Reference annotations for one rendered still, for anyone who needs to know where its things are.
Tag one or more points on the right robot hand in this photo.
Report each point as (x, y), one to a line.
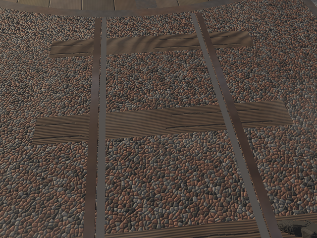
(304, 229)

